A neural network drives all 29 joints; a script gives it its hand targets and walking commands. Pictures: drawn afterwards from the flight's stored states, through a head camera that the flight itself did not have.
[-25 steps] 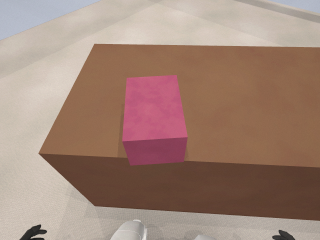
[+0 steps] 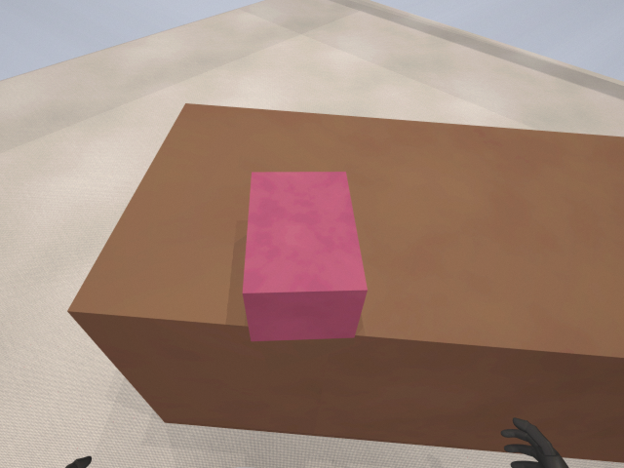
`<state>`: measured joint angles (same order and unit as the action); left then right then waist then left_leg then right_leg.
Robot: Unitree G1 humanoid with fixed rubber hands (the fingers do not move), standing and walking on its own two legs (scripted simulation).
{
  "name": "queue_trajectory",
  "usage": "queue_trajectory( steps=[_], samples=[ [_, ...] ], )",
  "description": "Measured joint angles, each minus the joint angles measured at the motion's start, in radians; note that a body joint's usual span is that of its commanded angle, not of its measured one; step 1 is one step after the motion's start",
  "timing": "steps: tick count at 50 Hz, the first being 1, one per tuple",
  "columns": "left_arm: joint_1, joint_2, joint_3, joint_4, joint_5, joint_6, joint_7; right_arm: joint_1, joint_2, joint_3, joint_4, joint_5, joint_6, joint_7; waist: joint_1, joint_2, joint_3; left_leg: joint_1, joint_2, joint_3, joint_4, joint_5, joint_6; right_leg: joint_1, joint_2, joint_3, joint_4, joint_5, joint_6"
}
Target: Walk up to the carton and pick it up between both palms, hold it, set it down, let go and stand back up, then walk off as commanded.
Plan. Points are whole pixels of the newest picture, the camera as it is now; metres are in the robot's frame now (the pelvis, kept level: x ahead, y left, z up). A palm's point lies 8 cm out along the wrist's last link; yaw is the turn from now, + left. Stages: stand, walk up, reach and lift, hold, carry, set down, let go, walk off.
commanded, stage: walk up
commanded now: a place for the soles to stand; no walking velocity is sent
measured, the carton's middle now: (301, 251) +0.45 +0.03 -0.03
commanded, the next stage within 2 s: none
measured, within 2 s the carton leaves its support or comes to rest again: neither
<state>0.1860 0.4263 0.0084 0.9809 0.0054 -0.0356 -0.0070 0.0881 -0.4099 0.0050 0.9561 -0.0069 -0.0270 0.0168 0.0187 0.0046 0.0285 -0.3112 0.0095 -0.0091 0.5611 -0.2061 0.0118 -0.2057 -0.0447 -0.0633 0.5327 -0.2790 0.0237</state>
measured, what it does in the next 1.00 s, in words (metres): steps on the spot: right foot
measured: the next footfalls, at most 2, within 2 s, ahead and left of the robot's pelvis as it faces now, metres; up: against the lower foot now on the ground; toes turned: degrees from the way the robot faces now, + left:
right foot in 0.78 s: +0.07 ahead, -0.09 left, +0.00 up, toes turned -6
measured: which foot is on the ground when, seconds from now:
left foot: down 0.00-1.00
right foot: down 0.00-0.54, up 0.56-0.76, down 0.78-1.00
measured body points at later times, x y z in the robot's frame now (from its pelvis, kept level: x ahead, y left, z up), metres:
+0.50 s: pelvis +0.02 +0.01 +0.00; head +0.04 +0.02 +0.45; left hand +0.12 +0.37 -0.10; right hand +0.14 -0.33 -0.10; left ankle +0.06 +0.11 -0.73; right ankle +0.01 -0.14 -0.73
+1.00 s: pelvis +0.04 +0.05 +0.00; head +0.05 +0.06 +0.45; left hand +0.14 +0.39 -0.11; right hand +0.15 -0.26 -0.11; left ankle +0.06 +0.11 -0.73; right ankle +0.05 -0.09 -0.73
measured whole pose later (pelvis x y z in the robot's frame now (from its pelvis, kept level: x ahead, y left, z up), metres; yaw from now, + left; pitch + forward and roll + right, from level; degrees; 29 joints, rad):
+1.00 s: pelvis +0.04 +0.05 +0.00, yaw -1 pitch -3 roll -1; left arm 0.14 0.44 0.03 0.98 0.00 -0.01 0.03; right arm 0.10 -0.39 -0.03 0.97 -0.01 0.02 0.03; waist 0.01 0.00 0.08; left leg -0.22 -0.05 0.07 0.53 -0.25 0.09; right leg -0.22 -0.03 -0.01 0.56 -0.32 0.00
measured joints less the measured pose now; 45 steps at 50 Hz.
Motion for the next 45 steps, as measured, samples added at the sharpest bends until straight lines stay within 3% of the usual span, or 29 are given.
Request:
queue_trajectory(
  steps=[15, 22, 26, 29, 33, 38, 40, 41, 45],
  samples=[
    [-0.08, 0.0, 0.003, 0.088, 0.001, 0.001, -0.001, -0.028, 0.002, 0.0, 0.119, 0.002, 0.009, 0.002, -0.017, -0.01, 0.003, 0.071, 0.0, -0.007, -0.15, 0.061, -0.014, 0.066, 0.003, -0.011, -0.137, 0.051, -0.002],
    [-0.064, 0.014, 0.023, 0.072, 0.004, -0.009, 0.036, -0.037, -0.049, -0.036, 0.076, -0.016, 0.061, 0.029, -0.025, 0.022, 0.026, 0.036, 0.001, 0.005, -0.049, -0.005, -0.002, 0.058, 0.001, -0.003, -0.096, 0.025, 0.008],
    [-0.066, 0.062, 0.04, 0.05, 0.008, 0.002, 0.047, -0.016, -0.056, -0.051, 0.054, -0.022, 0.071, 0.045, -0.019, 0.009, 0.043, 0.012, -0.019, 0.022, 0.017, -0.033, 0.022, 0.032, -0.03, -0.001, -0.015, -0.025, 0.022],
    [-0.059, 0.081, 0.047, 0.036, -0.002, 0.016, 0.049, 0.0, -0.046, -0.05, 0.041, -0.026, 0.072, 0.05, -0.012, -0.008, 0.045, 0.015, -0.036, 0.042, 0.022, -0.053, 0.047, -0.005, -0.041, 0.02, 0.067, -0.098, -0.015],
    [-0.043, 0.056, 0.034, 0.024, -0.009, 0.022, 0.05, 0.012, -0.035, -0.043, 0.01, -0.03, 0.074, 0.039, -0.035, 0.022, 0.057, 0.027, -0.025, 0.032, -0.032, -0.025, 0.061, -0.067, 0.025, 0.052, 0.195, -0.242, -0.051],
    [-0.016, 0.023, 0.021, 0.007, -0.007, 0.006, 0.048, 0.023, -0.021, -0.036, -0.014, -0.017, 0.069, 0.019, -0.027, 0.021, 0.081, 0.047, -0.034, 0.048, -0.056, -0.016, 0.065, -0.041, 0.036, 0.032, 0.041, -0.138, -0.041],
    [-0.001, 0.011, 0.017, 0.017, 0.001, 0.001, 0.05, 0.023, -0.013, -0.034, -0.014, -0.001, 0.07, 0.013, -0.017, 0.016, 0.079, 0.058, -0.039, 0.063, -0.031, -0.038, 0.063, 0.005, 0.034, 0.037, -0.079, 0.06, -0.031],
    [0.0, 0.0, 0.016, 0.027, 0.008, 0.001, 0.051, 0.022, -0.011, -0.034, -0.011, 0.007, 0.07, 0.01, -0.015, 0.027, 0.078, 0.064, -0.033, 0.061, -0.017, -0.049, 0.061, 0.017, 0.038, 0.035, -0.084, 0.1, -0.019],
    [-0.008, -0.012, 0.014, 0.026, 0.015, 0.009, 0.044, 0.017, 0.01, -0.034, -0.007, 0.011, 0.071, 0.011, -0.012, 0.027, 0.047, 0.068, -0.043, 0.054, 0.005, -0.101, 0.027, 0.02, 0.028, 0.031, -0.055, 0.038, -0.006]
  ],
)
